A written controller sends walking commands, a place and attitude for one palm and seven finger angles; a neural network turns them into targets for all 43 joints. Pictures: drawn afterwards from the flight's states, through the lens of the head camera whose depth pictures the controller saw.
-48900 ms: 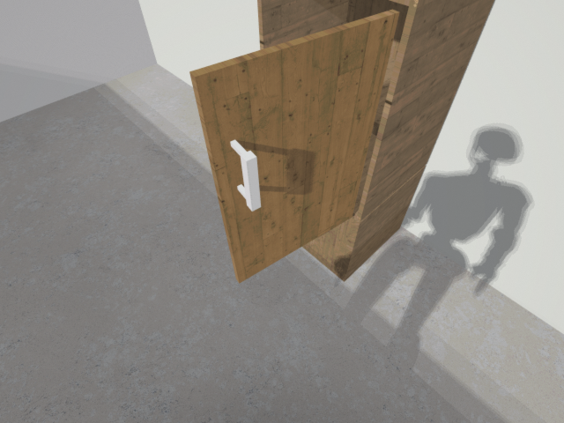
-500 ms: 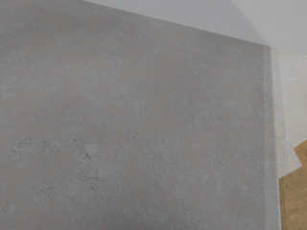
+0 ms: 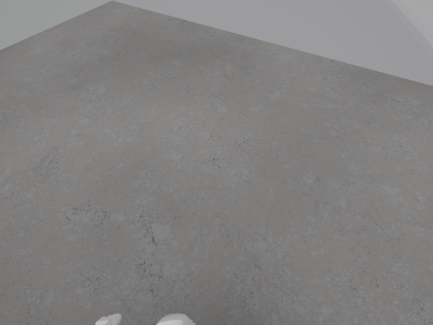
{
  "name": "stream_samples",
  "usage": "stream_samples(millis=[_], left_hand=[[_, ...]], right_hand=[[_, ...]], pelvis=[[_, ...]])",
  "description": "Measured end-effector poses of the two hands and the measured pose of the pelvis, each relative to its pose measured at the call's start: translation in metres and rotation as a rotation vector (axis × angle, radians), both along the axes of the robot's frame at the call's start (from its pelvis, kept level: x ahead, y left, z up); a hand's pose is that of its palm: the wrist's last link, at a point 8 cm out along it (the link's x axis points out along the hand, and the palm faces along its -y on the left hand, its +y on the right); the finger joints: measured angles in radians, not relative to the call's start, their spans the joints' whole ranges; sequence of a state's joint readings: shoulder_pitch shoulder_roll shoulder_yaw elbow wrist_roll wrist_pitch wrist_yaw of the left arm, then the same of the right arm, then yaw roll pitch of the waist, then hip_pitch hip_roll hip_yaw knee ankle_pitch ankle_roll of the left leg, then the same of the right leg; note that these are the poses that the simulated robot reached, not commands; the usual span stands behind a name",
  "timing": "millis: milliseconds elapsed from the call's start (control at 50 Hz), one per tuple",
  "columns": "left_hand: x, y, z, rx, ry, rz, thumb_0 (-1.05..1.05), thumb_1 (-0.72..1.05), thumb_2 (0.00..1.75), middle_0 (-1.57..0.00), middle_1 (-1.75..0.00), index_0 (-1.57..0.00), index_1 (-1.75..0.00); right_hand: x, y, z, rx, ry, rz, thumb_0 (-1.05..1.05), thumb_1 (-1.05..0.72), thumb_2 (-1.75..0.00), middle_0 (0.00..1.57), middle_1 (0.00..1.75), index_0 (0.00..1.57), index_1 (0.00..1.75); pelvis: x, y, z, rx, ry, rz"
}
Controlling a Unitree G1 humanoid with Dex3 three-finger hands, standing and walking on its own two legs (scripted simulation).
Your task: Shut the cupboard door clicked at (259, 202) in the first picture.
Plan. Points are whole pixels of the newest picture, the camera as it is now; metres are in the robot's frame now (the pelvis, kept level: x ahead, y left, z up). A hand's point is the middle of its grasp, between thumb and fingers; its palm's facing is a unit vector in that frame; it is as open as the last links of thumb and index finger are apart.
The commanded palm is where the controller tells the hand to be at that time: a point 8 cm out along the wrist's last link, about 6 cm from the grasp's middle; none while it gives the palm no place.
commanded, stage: walk to a spot facing it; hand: left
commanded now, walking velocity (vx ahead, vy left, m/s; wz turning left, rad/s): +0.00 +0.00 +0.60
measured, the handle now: out of the picture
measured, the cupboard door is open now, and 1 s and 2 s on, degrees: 22 22 22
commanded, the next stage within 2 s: turn to face it in 0.30 s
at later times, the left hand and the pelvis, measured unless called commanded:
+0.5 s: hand out of the picture +0.11 +0.26 -0.18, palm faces +0.32 -0.92 -0.25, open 7.4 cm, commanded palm none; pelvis +0.12 +0.04 +0.00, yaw +16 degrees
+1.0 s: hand (120, 298) +0.21 +0.24 -0.18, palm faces +0.11 -0.98 -0.18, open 7.4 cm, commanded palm none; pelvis +0.18 +0.05 +0.00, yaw +2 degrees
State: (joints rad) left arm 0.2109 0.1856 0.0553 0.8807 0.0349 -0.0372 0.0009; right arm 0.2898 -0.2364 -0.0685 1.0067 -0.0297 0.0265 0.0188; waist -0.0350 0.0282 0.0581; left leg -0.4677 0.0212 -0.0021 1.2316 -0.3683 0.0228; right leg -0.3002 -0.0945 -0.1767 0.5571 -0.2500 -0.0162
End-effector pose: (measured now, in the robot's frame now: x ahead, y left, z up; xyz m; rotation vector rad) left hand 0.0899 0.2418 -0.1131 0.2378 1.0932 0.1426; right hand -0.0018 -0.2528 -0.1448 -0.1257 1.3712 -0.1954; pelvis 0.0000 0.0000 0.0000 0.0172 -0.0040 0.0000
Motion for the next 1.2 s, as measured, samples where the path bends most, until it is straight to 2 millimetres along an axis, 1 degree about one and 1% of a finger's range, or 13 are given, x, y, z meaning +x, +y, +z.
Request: stream_samples(millis=[80, 160, 240, 300, 360, 500, 620, 740, 860, 940, 1040, 1120, 1200], left_hand=[[-0.023, -0.011, -0.006, -0.041, 0.093, 0.096, 0.01, 0.91, 0.90, -0.20, -0.30, -0.20, -0.30], [-0.047, -0.013, -0.015, -0.073, 0.180, 0.198, 0.01, 0.92, 0.90, -0.20, -0.30, -0.20, -0.30], [-0.069, -0.008, -0.029, -0.108, 0.265, 0.290, 0.01, 0.92, 0.90, -0.20, -0.30, -0.20, -0.30], [-0.078, 0.004, -0.046, -0.128, 0.316, 0.346, 0.01, 0.91, 0.90, -0.20, -0.30, -0.20, -0.30], [-0.070, 0.023, -0.054, -0.114, 0.342, 0.371, 0.01, 0.91, 0.90, -0.20, -0.30, -0.20, -0.30], [0.002, 0.063, -0.030, -0.043, 0.166, 0.379, 0.01, 0.91, 0.90, -0.19, -0.30, -0.20, -0.30], [0.049, 0.059, -0.013, -0.022, 0.110, 0.325, 0.01, 0.91, 0.90, -0.19, -0.30, -0.19, -0.30], [0.074, 0.030, -0.020, -0.033, 0.155, 0.250, 0.00, 0.91, 0.90, -0.19, -0.30, -0.19, -0.30], [0.088, 0.018, -0.020, -0.071, 0.209, 0.214, 0.01, 0.91, 0.90, -0.20, -0.30, -0.20, -0.30], [0.097, 0.028, -0.028, -0.085, 0.228, 0.190, 0.01, 0.91, 0.90, -0.20, -0.30, -0.20, -0.30], [0.119, 0.056, -0.044, -0.087, 0.243, 0.138, 0.01, 0.91, 0.90, -0.20, -0.30, -0.20, -0.30], [0.152, 0.072, -0.034, -0.062, 0.213, 0.065, 0.01, 0.91, 0.90, -0.20, -0.30, -0.20, -0.30], [0.192, 0.076, -0.020, -0.035, 0.152, -0.007, 0.01, 0.91, 0.90, -0.19, -0.30, -0.20, -0.30]], right_hand=[[0.076, -0.008, 0.019, -0.021, -0.081, 0.082, 0.00, -0.91, -0.90, 0.20, 0.30, 0.20, 0.30], [0.152, 0.002, 0.029, -0.034, -0.136, 0.198, 0.00, -0.91, -0.90, 0.20, 0.30, 0.20, 0.30], [0.224, 0.031, 0.031, -0.038, -0.193, 0.323, 0.00, -0.91, -0.90, 0.20, 0.30, 0.20, 0.30], [0.272, 0.059, 0.026, -0.044, -0.264, 0.403, 0.00, -0.91, -0.90, 0.20, 0.30, 0.20, 0.30], [0.299, 0.080, 0.024, -0.046, -0.310, 0.442, 0.00, -0.91, -0.90, 0.20, 0.30, 0.20, 0.30], [0.304, 0.099, 0.028, -0.035, -0.252, 0.467, 0.00, -0.91, -0.90, 0.21, 0.30, 0.20, 0.30], [0.293, 0.099, 0.021, 0.017, -0.207, 0.392, 0.00, -0.91, -0.90, 0.21, 0.30, 0.20, 0.30], [0.287, 0.070, 0.000, 0.038, -0.167, 0.258, 0.00, -0.92, -0.90, 0.21, 0.30, 0.21, 0.30], [0.274, 0.046, 0.010, -0.029, -0.098, 0.185, 0.00, -0.91, -0.90, 0.21, 0.30, 0.20, 0.30], [0.272, 0.042, 0.022, -0.082, -0.100, 0.150, 0.00, -0.91, -0.90, 0.20, 0.30, 0.20, 0.30], [0.268, 0.049, 0.028, -0.138, -0.156, 0.106, 0.00, -0.91, -0.90, 0.20, 0.30, 0.20, 0.30], [0.253, 0.056, 0.037, -0.137, -0.161, 0.068, 0.00, -0.91, -0.90, 0.20, 0.30, 0.20, 0.30], [0.234, 0.058, 0.036, -0.118, -0.139, 0.017, 0.00, -0.91, -0.90, 0.21, 0.30, 0.20, 0.30]], pelvis=[[0.026, -0.005, 0.009, -0.003, 0.014, 0.065], [0.049, -0.003, 0.010, -0.015, 0.019, 0.129], [0.072, 0.009, 0.003, -0.029, 0.016, 0.184], [0.091, 0.026, -0.013, -0.040, 0.011, 0.208], [0.100, 0.035, -0.019, -0.033, 0.006, 0.236], [0.118, 0.041, -0.002, -0.044, 0.016, 0.282], [0.143, 0.037, 0.005, -0.034, 0.014, 0.248], [0.167, 0.026, -0.005, -0.012, 0.017, 0.159], [0.177, 0.030, 0.003, -0.013, 0.030, 0.112], [0.181, 0.038, 0.003, -0.014, 0.033, 0.071], [0.185, 0.054, -0.005, -0.025, 0.022, 0.004], [0.187, 0.057, 0.003, -0.043, 0.010, -0.051], [0.188, 0.057, 0.008, -0.060, 0.010, -0.100]])
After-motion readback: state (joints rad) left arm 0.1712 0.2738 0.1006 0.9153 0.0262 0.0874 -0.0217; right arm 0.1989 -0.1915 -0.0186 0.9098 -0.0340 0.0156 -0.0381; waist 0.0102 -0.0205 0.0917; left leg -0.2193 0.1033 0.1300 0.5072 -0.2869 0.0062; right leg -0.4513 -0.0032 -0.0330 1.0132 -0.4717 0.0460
